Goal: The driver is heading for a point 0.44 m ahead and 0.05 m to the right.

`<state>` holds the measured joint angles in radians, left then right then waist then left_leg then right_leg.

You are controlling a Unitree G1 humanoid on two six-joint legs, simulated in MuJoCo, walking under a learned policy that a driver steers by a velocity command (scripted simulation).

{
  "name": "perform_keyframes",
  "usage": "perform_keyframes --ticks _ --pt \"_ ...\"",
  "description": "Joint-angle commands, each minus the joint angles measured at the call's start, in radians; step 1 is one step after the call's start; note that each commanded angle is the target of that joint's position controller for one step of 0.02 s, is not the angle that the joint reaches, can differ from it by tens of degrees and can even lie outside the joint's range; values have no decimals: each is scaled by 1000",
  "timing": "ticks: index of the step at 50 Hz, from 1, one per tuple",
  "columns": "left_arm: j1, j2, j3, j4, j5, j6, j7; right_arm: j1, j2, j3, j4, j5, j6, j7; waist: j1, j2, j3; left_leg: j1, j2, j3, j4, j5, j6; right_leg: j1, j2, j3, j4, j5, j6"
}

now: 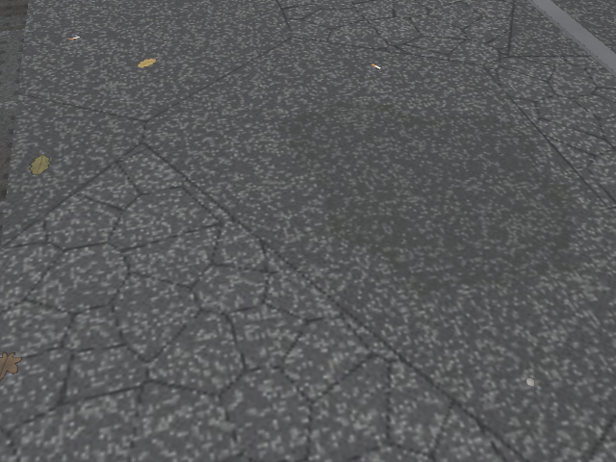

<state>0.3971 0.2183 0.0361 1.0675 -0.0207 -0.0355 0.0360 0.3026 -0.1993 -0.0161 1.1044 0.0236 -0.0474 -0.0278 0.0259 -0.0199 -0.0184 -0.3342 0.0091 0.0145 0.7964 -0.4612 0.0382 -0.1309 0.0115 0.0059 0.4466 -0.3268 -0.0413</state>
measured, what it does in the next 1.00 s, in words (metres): walks ahead: left foot, then right foot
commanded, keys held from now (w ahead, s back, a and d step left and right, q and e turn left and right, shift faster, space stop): w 0.20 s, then w+e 0.32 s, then no key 0.48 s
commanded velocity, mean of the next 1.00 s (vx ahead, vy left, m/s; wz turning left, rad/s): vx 0.31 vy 0.00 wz -0.18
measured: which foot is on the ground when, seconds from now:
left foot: up 0.00-0.08, down 0.10-0.56, up 0.58-0.98, down 1.00-1.00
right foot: down 0.00-0.10, up 0.12-0.56, down 0.58-1.00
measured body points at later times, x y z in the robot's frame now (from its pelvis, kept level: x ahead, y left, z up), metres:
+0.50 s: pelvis +0.20 +0.03 -0.01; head +0.24 +0.03 +0.43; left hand +0.43 +0.23 -0.13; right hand +0.08 -0.20 -0.15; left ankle +0.03 +0.13 -0.74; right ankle +0.38 -0.11 -0.71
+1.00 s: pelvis +0.41 +0.00 +0.00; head +0.43 -0.01 +0.45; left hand +0.55 +0.23 -0.14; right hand +0.47 -0.28 -0.13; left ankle +0.51 +0.12 -0.73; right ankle +0.39 -0.09 -0.74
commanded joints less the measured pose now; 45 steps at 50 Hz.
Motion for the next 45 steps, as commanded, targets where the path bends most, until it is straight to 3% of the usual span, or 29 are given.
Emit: perform_keyframes --ticks 1,3,4,5,6,7,8,9,11,12,14,17,23,26,27,28,29,30,31,32,33,34,37,39,42,45 --pt "-43 164 33 -65 -20 -19 -1 -47 -71 -19 -68 11 -52 18 -38 -87 169 -71 47 2 -159 33 30 -97 -258 285 -275 -211 -142" --pt "-52 170 33 -74 -24 -8 -6 105 -64 -34 4 4 -51 23 -94 -59 110 245 -50 94 -302 227 0 -244 -164 164 -158 -170 -116" --pt "-67 152 26 -85 -20 -11 -8 187 -73 -44 30 2 -46 23 -128 -13 94 347 -38 54 -336 219 -1 -311 -123 119 -42 -110 -97" --pt "-94 80 4 -104 -4 -21 -19 306 -140 -62 38 -2 -45 16 -172 189 50 454 162 -241 -478 84 55 -422 -33 -1 303 -55 -38" --pt "-88 20 -6 -143 -7 -42 -19 397 -252 -77 37 -9 -55 28 -168 363 16 529 370 -689 -643 -85 203 -627 60 -3 578 -222 -20" --pt "-94 63 1 -150 -29 -57 -21 310 -205 -60 27 -22 -71 32 -117 228 83 442 422 -776 -670 -231 247 -703 -12 88 756 -199 -40" --pt "-123 94 6 -161 -37 -70 -29 198 -150 -44 -14 -16 -82 37 -83 140 156 384 379 -651 -667 -206 211 -750 -66 106 796 -82 -61" --pt "-122 104 12 -151 -28 -77 -33 127 -131 -34 -40 -15 -85 44 -58 108 158 355 319 -515 -671 -80 172 -729 -99 89 771 15 -63" --pt "-132 133 30 -142 -8 -76 -38 99 -93 -21 -56 -20 -74 47 -41 108 144 336 230 -290 -672 212 105 -662 -135 62 665 133 -49" --pt "-131 114 29 -135 -9 -69 -45 135 -86 -18 -47 -26 -68 42 -48 123 128 339 203 -213 -666 331 92 -639 -135 40 648 168 -38" --pt "-166 76 23 -146 -9 -54 -53 196 -102 -20 -31 -34 -62 28 -59 105 120 353 191 -128 -661 499 98 -661 -131 22 619 217 -14" --pt "-304 46 10 -214 -12 -47 -55 186 -130 -23 -45 -42 -59 11 -76 80 150 305 183 -41 -689 565 97 -662 -99 29 436 309 -1" --pt "-486 36 -8 -308 -10 -52 -90 225 -152 -28 -51 -26 -55 -2 -98 76 179 370 218 86 -686 697 79 -571 -56 -61 180 386 -42" --pt "-446 80 13 -328 -9 -58 -107 184 -192 -39 -78 -29 -38 -12 -29 127 92 475 242 134 -499 1211 58 -443 18 -128 174 273 -98" --pt "-343 111 31 -306 -6 -57 -109 171 -198 -41 -87 -35 -25 -18 29 149 31 476 239 136 -344 1383 48 -325 58 -144 181 233 -116" --pt "-176 159 57 -260 -4 -58 -106 147 -206 -40 -100 -37 -16 -18 113 150 -59 413 216 140 -131 1403 27 -106 83 -132 107 310 -145" --pt "-36 220 79 -230 8 -51 -89 128 -204 -33 -132 -39 -25 -12 173 94 -151 169 169 132 143 1116 -8 210 -28 40 90 463 -189" --pt "-9 302 83 -218 33 -46 -80 306 -42 16 -143 -55 -50 21 35 -201 -350 -253 -47 79 593 -68 -73 624 -393 584 100 731 -423" --pt "43 231 72 -204 33 -35 -67 260 -130 -7 -110 -17 -84 36 101 -71 -481 -250 -53 -139 726 -156 -55 592 -408 694 -6 761 -431" --pt "-66 203 59 -220 24 -37 -65 134 -170 -23 -165 19 -94 36 80 -62 -296 -309 6 -133 697 -95 -44 433 -364 504 -31 833 -373" --pt "-172 165 48 -240 12 -43 -66 56 -171 -24 -190 15 -95 24 42 33 -160 -308 55 -102 612 -26 -43 244 -316 371 -67 841 -318" --pt "-234 130 36 -250 11 -48 -67 28 -180 -37 -188 3 -83 9 6 76 -84 -271 77 -81 553 3 -50 93 -278 287 -110 825 -286" --pt "-279 124 29 -238 34 -60 -75 103 -112 -41 -184 -14 -31 -12 -73 19 -37 -80 96 -71 414 67 -64 -174 -215 143 -194 841 -272" --pt "-275 134 29 -219 44 -64 -67 93 -104 -43 -197 -22 -16 -22 -88 -19 -40 -67 90 -58 278 136 -80 -208 -187 80 -197 900 -264" --pt "-272 148 29 -203 40 -47 -48 6 -106 -42 -221 -28 -3 -26 -66 -52 -77 -52 90 -48 58 276 -91 -166 -159 32 -180 847 -224" --pt "-236 160 27 -176 38 -30 -39 -78 -122 -45 -237 -18 9 -21 -30 -59 -80 -19 76 -48 -77 348 -92 -133 -172 56 -188 654 -203"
